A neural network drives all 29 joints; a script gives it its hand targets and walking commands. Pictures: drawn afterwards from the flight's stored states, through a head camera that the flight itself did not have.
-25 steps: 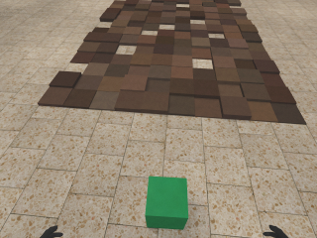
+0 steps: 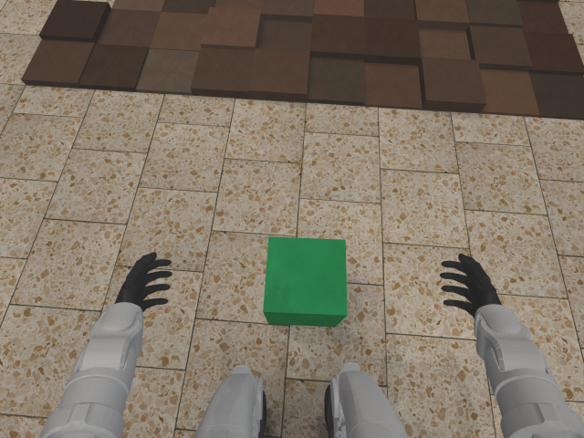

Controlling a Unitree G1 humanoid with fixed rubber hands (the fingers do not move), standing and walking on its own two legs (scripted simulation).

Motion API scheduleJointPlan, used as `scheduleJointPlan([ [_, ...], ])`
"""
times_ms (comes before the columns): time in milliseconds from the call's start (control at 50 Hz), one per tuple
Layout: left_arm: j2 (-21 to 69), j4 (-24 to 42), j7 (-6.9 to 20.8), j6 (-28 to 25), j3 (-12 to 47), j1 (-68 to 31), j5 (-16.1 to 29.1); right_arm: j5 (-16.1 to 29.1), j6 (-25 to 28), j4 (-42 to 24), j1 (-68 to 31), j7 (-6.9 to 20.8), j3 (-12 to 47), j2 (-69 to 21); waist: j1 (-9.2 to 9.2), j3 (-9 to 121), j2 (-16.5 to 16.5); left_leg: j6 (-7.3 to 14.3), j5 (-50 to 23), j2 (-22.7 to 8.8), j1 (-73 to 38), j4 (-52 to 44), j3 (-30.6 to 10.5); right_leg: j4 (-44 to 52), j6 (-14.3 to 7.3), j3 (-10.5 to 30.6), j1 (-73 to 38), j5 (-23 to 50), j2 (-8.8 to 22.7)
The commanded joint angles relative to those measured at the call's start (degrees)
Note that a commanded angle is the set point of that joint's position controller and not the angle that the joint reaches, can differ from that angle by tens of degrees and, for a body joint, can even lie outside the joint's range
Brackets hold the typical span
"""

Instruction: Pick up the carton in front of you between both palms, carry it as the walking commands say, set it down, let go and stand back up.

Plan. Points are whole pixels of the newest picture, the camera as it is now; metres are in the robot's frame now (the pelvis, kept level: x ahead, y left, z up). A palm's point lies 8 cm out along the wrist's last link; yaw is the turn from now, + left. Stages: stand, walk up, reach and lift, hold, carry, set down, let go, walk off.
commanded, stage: reach and lift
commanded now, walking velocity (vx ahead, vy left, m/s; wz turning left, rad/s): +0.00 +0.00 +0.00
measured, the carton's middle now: (304, 284) +0.43 -0.03 -0.59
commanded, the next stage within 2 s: none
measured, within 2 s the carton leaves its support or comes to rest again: neither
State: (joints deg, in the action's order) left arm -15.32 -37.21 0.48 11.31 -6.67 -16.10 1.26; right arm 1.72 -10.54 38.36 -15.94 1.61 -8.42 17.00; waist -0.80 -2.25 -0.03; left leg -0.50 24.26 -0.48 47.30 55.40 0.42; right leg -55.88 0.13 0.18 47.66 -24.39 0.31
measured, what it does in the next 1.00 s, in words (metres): lowers itself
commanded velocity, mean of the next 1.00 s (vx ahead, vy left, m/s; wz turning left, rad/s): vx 0.00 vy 0.00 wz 0.00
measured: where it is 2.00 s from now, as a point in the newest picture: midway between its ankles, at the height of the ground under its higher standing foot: outside the picture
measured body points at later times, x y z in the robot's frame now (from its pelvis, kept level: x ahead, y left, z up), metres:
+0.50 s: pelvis -0.08 +0.00 -0.07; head +0.22 -0.01 +0.27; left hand +0.47 +0.17 -0.16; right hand +0.44 -0.22 -0.16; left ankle +0.02 +0.12 -0.68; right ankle +0.02 -0.12 -0.68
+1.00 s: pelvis -0.07 +0.00 -0.24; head +0.28 +0.00 +0.05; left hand +0.45 +0.17 -0.40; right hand +0.43 -0.23 -0.40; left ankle +0.02 +0.12 -0.68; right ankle +0.02 -0.12 -0.68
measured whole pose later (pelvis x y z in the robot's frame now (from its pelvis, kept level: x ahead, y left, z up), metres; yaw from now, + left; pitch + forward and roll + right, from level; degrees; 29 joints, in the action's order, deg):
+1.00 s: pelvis -0.07 +0.00 -0.24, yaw +0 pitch +50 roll +0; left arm -15.9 -50.0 -7.6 3.5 -8.0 -63.6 7.3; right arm 9.6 -1.8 51.6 -62.2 -3.9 -11.8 17.8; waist -2.5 0.2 0.5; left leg -0.6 30.2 0.3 122.8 103.1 -0.4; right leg -103.2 0.8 0.8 123.0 -30.2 0.1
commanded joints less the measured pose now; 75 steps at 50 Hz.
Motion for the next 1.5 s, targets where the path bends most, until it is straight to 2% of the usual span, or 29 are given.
scheduleJointPlan([
  [0,-6.25,2.79,-0.94,-1.08,-1.93,-10.32,0.97,1.38,1.21,-2.56,-9.92,-0.78,-2.24,7.14,-0.27,31.5,-0.33,-1.74,-30.5,3.15,-7.79,0.11,-1.11,0.42,1.85,0.89,-7.63,32.38,-2.86],
  [120,-6.3,-0.13,-2.13,-0.84,-3.49,-30.01,1.84,2.3,1.34,-0.08,-28.66,-1.53,-4.28,7.43,-1.21,38.85,-0.02,-1.62,-19.24,3.23,0.54,2.0,-0.34,-0.77,1.9,-0.18,0.87,21.7,-2.53],
  [220,-7.24,-4.84,-2.93,0.38,-4.91,-46.92,2.09,3.02,0.06,3.82,-45.09,-2.18,-5.03,7.6,-1.41,44.86,0.34,-1.33,-7.38,3.34,6.96,2.2,0.89,-0.73,2.0,-0.9,5.43,9.68,-2.35],
  [300,-7.34,-10.21,-3.44,0.54,-6.1,-58.02,1.87,2.69,-0.22,8.31,-55.75,-2.76,-6.31,7.5,-1.65,48.71,0.62,-1.34,-3.32,3.47,10.49,3.6,1.14,-2.0,1.91,-1.57,10.13,4.44,-2.81],
  [360,-7.28,-13.72,-3.58,-0.22,-7.36,-63.65,0.95,1.45,0.37,11.07,-61.1,-3.01,-7.95,7.14,-1.96,51.86,0.41,-1.33,-2.67,3.81,12.64,4.79,1.04,-3.05,1.96,-1.74,12.51,3.96,-3.13],
  [480,-5.97,-14.46,-3.45,-3.0,-10.72,-64.18,-2.97,-2.31,3.14,10.91,-61.34,-3.19,-11.51,4.75,-2.12,59.75,-0.04,-1.14,-9.84,4.75,14.15,5.84,1.47,-4.45,2.27,-1.73,11.57,12.91,-3.75],
  [640,-1.26,-14.06,-3.72,-8.17,-12.2,-57.14,-4.95,-4.67,8.63,11.69,-55.04,-2.67,-14.03,0.72,-2.1,57.08,0.93,-1.16,-21.28,4.5,26.49,15.99,0.23,-14.36,2.26,-1.01,25.17,23.94,-3.96],
  [740,-0.96,-12.82,-5.0,-10.05,-9.71,-54.66,-2.57,-2.33,10.55,12.18,-52.19,-3.09,-12.46,1.44,-2.4,59.38,1.74,-1.29,-25.74,4.58,33.95,26.14,-0.48,-24.32,2.51,-0.36,34.85,27.53,-3.83],
  [840,-3.81,-8.14,-6.71,-10.33,-4.43,-56.64,2.48,3.5,11.17,8.82,-53.5,-4.48,-7.8,5.43,-3.03,69.85,2.74,-1.64,-28.67,4.64,33.16,36.29,-0.2,-34.45,2.65,-0.85,36.57,30.23,-3.47],
  [900,-5.24,-6.29,-7.77,-9.67,-2.08,-58.91,5.22,7.0,10.65,7.08,-56.12,-5.28,-4.77,7.51,-2.82,73.28,2.9,-1.65,-27.02,4.65,32.28,41.08,0.27,-39.08,2.73,-1.7,38.37,27.57,-3.44],
  [980,-6.99,-5.34,-8.84,-8.24,-0.61,-63.64,7.57,9.79,9.23,6.08,-61.02,-6.11,-2.66,9.66,-2.69,73.59,2.3,-1.49,-19.87,4.36,33.51,45.58,0.93,-43.5,2.6,-2.89,41.16,20.06,-3.15],
  [1080,-8.31,-12.59,-8.98,-6.96,0.05,-70.08,8.91,10.7,7.77,12.8,-67.84,-6.98,-1.61,10.27,-2.77,61.33,1.54,-1.44,-5.7,3.27,42.59,49.05,1.37,-47.27,2.23,-2.73,47.39,7.25,-1.73],
  [1160,-9.27,-19.41,-8.57,-7.43,0.73,-74.42,9.78,11.08,8.16,19.41,-72.41,-7.33,-0.6,10.62,-2.83,53.71,1.44,-1.33,-0.46,2.37,47.32,51.96,1.03,-50.23,1.97,-2.15,50.78,2.17,-0.72],
  [1280,-11.13,-24.74,-8.05,-9.47,2.92,-80.16,11.85,12.15,10.1,24.95,-78.35,-7.57,1.56,11.89,-3.06,49.83,1.58,-1.42,-1.32,1.68,49.8,56.93,0.39,-55.01,1.9,-1.06,51.71,3.11,-0.04],
  [1400,-13.04,-21.82,-8.9,-10.96,5.96,-83.81,15.24,14.77,11.63,22.06,-81.75,-8.58,4.07,14.28,-3.34,60.12,1.57,-1.44,-8.08,1.9,45.12,61.35,0.87,-59.15,1.81,-0.99,45.05,11.22,-0.24],
  [1440,-12.36,-20.28,-9.25,-10.95,7.24,-84.19,16.03,15.41,11.68,20.11,-82.34,-8.71,4.28,14.58,-4.08,62.2,2.46,-1.39,-9.72,2.16,42.31,62.15,0.89,-59.59,1.71,-1.33,45.84,12.46,-0.48],
  [1480,-11.36,-18.78,-9.62,-10.76,7.37,-83.37,16.08,15.93,11.58,19.34,-81.35,-8.59,4.7,14.52,-4.01,63.47,3.07,-1.57,-11.27,2.63,41.89,62.82,1.48,-60.08,1.46,-1.25,44.14,14.06,-0.65],
])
